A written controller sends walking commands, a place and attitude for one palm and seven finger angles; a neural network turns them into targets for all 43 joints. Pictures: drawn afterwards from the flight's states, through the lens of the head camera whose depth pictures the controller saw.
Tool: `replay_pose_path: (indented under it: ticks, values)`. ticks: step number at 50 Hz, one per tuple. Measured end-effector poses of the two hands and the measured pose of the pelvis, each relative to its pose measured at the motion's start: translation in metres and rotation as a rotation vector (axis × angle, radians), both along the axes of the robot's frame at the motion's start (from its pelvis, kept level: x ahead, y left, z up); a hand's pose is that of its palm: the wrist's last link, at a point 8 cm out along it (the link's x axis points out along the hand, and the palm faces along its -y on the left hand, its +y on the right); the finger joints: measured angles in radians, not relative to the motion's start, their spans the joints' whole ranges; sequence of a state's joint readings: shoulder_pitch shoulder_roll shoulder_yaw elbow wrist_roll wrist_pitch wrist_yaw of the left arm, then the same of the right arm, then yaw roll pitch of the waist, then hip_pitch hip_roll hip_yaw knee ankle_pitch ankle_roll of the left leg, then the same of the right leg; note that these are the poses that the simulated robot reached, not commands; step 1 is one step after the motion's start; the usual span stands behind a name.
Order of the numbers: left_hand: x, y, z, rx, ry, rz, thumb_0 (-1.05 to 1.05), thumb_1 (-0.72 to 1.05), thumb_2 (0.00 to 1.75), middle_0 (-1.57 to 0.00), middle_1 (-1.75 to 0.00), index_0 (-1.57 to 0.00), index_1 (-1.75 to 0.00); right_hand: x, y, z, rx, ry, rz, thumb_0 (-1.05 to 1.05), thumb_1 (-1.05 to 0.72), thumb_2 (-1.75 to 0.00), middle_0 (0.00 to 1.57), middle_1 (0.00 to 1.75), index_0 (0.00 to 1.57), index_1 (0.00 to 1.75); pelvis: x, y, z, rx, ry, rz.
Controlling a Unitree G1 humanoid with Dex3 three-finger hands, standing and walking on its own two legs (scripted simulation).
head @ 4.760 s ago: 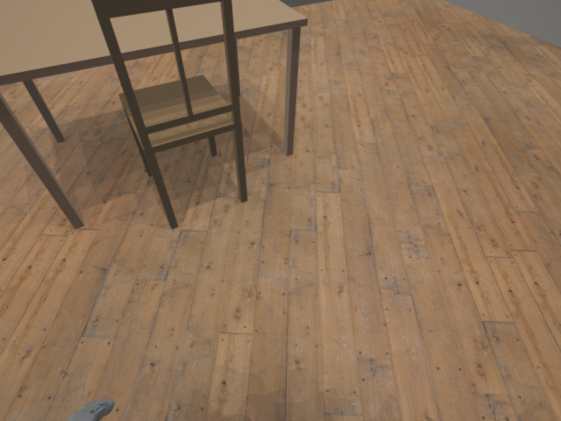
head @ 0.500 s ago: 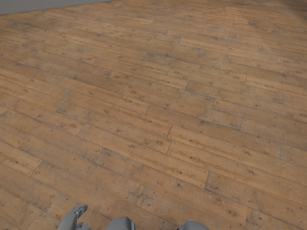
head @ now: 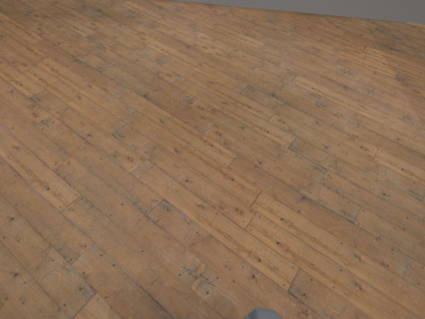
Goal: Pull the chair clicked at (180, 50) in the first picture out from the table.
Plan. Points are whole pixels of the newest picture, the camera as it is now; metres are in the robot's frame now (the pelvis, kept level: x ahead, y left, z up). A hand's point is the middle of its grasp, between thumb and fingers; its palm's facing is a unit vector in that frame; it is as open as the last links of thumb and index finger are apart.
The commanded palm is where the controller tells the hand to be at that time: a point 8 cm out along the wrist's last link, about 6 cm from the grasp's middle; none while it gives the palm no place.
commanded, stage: turn to face it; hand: left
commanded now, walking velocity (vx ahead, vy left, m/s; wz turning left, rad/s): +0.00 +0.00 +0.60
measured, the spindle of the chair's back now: out of the picture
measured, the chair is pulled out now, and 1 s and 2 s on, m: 0.00 0.00 0.00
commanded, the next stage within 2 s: none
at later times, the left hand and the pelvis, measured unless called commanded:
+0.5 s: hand out of the picture -0.02 +0.11 -0.14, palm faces +0.34 -0.90 -0.28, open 7.4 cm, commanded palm none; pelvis -0.04 -0.09 +0.00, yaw +20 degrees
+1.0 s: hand out of the picture -0.17 +0.16 -0.17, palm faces +0.64 -0.73 -0.25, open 7.4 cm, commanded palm none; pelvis -0.08 -0.06 +0.00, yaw +38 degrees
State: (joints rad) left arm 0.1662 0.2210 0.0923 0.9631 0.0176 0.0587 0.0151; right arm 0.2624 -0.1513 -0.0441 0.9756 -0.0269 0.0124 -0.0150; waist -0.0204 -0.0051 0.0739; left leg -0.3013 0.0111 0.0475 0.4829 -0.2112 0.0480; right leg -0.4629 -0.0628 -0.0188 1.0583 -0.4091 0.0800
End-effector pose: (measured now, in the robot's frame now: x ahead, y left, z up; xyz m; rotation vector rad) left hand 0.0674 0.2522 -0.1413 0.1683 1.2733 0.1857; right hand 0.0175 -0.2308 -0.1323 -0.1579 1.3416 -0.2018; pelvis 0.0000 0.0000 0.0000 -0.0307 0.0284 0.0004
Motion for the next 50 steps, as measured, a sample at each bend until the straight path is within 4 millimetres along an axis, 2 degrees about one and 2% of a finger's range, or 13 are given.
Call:
replay_pose_path:
  ticks: [3,6,12,14,17,23,27,30,35,40,42,44,50]
  values:
    - [-0.008,0.005,0.006,0.034,-0.004,0.030,0.01,0.91,0.90,-0.20,-0.30,-0.20,-0.29,0.007,-0.012,0.000,-0.002,-0.011,0.029,0.01,-0.91,-0.90,0.21,0.30,0.20,0.30,-0.004,-0.007,0.001,0.004,0.001,0.033]
    - [-0.010,0.000,0.012,0.057,-0.034,0.055,0.01,0.91,0.90,-0.19,-0.30,-0.20,-0.29,0.013,-0.028,-0.004,-0.003,-0.018,0.062,0.01,-0.91,-0.90,0.21,0.30,0.20,0.30,-0.009,-0.018,-0.001,0.011,-0.002,0.071]
    - [-0.015,-0.032,0.022,0.091,-0.142,0.098,0.01,0.91,0.90,-0.20,-0.30,-0.20,-0.29,0.031,-0.070,-0.022,0.012,-0.037,0.137,0.01,-0.91,-0.90,0.21,0.30,0.20,0.30,-0.022,-0.053,-0.011,0.040,-0.008,0.156]
    - [-0.026,-0.046,0.027,0.104,-0.161,0.114,0.01,0.90,0.90,-0.20,-0.30,-0.20,-0.29,0.041,-0.083,-0.026,0.016,-0.047,0.160,0.01,-0.91,-0.90,0.20,0.30,0.20,0.30,-0.026,-0.063,-0.012,0.039,-0.021,0.189]
    - [-0.050,-0.064,0.036,0.106,-0.154,0.158,0.00,0.90,0.90,-0.20,-0.30,-0.20,-0.29,0.059,-0.095,-0.021,0.021,-0.069,0.212,0.01,-0.91,-0.90,0.20,0.30,0.20,0.30,-0.028,-0.074,-0.005,0.064,-0.029,0.235]
    - [-0.095,-0.090,0.037,0.086,-0.109,0.247,0.01,0.90,0.90,-0.20,-0.30,-0.20,-0.29,0.088,-0.103,-0.010,0.027,-0.099,0.312,0.01,-0.91,-0.90,0.20,0.30,0.20,0.30,-0.033,-0.091,0.003,0.089,-0.034,0.323]
    - [-0.130,-0.102,0.029,0.065,-0.076,0.325,0.01,0.90,0.90,-0.20,-0.30,-0.20,-0.29,0.101,-0.095,-0.009,0.020,-0.073,0.394,0.01,-0.91,-0.90,0.20,0.30,0.20,0.30,-0.038,-0.095,0.002,0.087,-0.031,0.382]
    - [-0.162,-0.107,0.023,0.051,-0.032,0.387,0.01,0.90,0.90,-0.20,-0.30,-0.20,-0.30,0.114,-0.080,-0.009,0.017,-0.071,0.460,0.01,-0.91,-0.90,0.20,0.30,0.20,0.30,-0.044,-0.093,0.000,0.080,-0.026,0.423]
    - [-0.222,-0.106,0.008,0.024,0.051,0.493,0.01,0.90,0.90,-0.20,-0.30,-0.20,-0.30,0.138,-0.037,-0.004,0.020,-0.120,0.583,0.01,-0.91,-0.90,0.20,0.30,0.20,0.30,-0.056,-0.084,-0.005,0.061,-0.017,0.488]
    - [-0.275,-0.093,-0.015,-0.003,0.108,0.599,0.01,0.90,0.90,-0.20,-0.30,-0.20,-0.29,0.154,0.014,0.003,0.018,-0.218,0.697,0.01,-0.91,-0.90,0.20,0.30,0.20,0.30,-0.071,-0.067,-0.018,0.044,-0.015,0.555]
    - [-0.285,-0.086,-0.016,-0.004,0.121,0.622,0.01,0.90,0.90,-0.20,-0.30,-0.20,-0.29,0.152,0.026,0.009,0.019,-0.236,0.723,0.01,-0.91,-0.90,0.20,0.30,0.20,0.30,-0.075,-0.063,-0.015,0.037,-0.023,0.567]
    - [-0.287,-0.080,-0.012,-0.003,0.107,0.641,0.01,0.90,0.90,-0.20,-0.30,-0.20,-0.29,0.147,0.032,0.014,0.012,-0.236,0.738,0.01,-0.91,-0.90,0.20,0.30,0.20,0.30,-0.078,-0.060,-0.010,0.023,-0.028,0.589]
    - [-0.270,-0.060,0.003,0.029,-0.013,0.666,0.01,0.90,0.90,-0.20,-0.30,-0.20,-0.29,0.131,0.035,0.019,0.006,-0.188,0.769,0.01,-0.91,-0.90,0.21,0.30,0.20,0.30,-0.083,-0.058,0.000,0.012,-0.027,0.656]
